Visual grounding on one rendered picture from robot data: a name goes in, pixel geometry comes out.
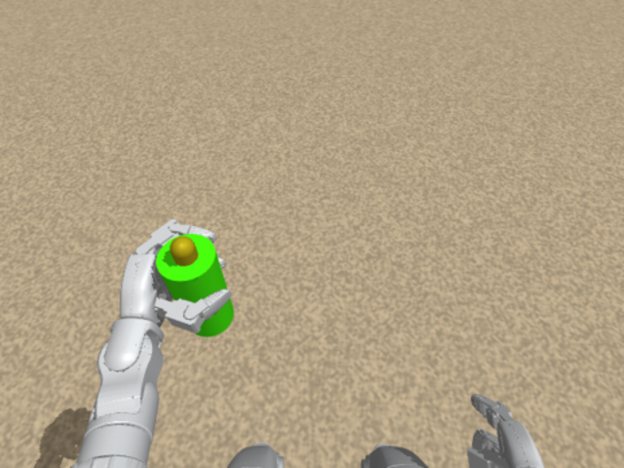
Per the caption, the left robot hand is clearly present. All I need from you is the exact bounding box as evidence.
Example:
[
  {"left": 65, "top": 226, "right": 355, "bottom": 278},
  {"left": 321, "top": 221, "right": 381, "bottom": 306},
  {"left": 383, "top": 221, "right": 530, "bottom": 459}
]
[{"left": 120, "top": 219, "right": 231, "bottom": 333}]

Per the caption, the right robot hand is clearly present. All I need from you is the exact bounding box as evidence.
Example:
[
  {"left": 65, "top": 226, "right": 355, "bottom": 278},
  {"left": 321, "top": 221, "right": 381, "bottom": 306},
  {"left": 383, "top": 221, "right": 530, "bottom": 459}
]
[{"left": 467, "top": 394, "right": 544, "bottom": 468}]

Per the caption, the left robot arm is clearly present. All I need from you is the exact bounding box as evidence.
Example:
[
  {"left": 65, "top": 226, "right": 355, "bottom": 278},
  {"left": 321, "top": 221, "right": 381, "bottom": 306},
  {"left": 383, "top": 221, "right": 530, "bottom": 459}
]
[{"left": 70, "top": 317, "right": 164, "bottom": 468}]

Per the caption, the bottle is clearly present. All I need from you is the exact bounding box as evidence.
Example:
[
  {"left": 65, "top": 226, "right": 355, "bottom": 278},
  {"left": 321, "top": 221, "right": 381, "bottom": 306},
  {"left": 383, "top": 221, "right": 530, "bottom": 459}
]
[{"left": 156, "top": 234, "right": 234, "bottom": 337}]

